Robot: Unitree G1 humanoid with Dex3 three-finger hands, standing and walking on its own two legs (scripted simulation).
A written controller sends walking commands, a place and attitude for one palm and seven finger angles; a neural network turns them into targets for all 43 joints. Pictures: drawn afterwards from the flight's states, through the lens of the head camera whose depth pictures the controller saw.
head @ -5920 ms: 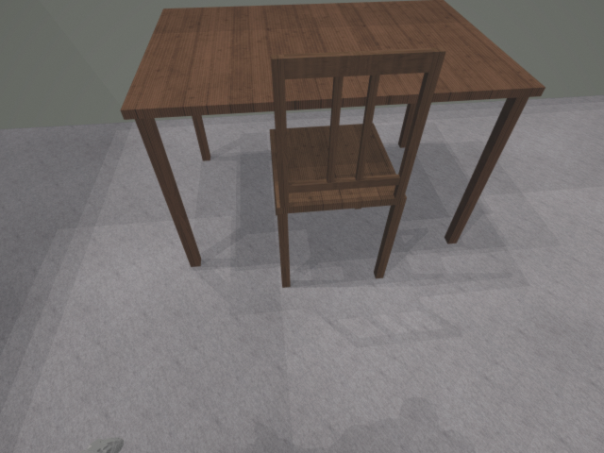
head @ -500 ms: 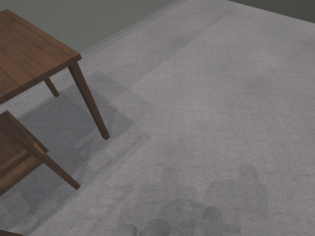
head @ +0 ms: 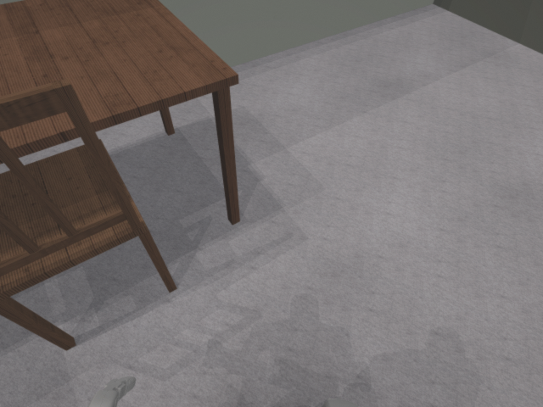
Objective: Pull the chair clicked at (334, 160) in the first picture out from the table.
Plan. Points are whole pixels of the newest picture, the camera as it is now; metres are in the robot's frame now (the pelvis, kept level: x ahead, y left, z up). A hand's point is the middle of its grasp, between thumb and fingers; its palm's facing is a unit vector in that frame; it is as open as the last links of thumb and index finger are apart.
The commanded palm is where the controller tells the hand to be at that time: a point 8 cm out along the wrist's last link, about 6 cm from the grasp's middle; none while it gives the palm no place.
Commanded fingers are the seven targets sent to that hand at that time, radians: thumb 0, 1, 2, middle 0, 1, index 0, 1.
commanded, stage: turn to face it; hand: left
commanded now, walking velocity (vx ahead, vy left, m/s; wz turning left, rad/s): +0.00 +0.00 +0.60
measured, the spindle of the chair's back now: out of the picture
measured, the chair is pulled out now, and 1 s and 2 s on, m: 0.00 0.00 0.00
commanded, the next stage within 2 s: take the last steps up to it in 1.00 s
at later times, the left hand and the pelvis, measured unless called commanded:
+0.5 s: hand out of the picture -0.02 +0.20 -0.17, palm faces +0.32 -0.91 -0.26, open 7.4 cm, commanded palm none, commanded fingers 0.00 0.90 0.90 -0.20 -0.30 -0.20 -0.30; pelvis -0.01 -0.01 -0.01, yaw +19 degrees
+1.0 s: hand out of the picture -0.01 +0.24 -0.15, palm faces +0.50 -0.82 -0.27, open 7.4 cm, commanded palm none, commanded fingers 0.00 0.90 0.90 -0.20 -0.30 -0.20 -0.30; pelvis +0.01 +0.01 -0.01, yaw +31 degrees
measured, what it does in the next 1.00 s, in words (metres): steps on the spot, turning left: right foot, then left foot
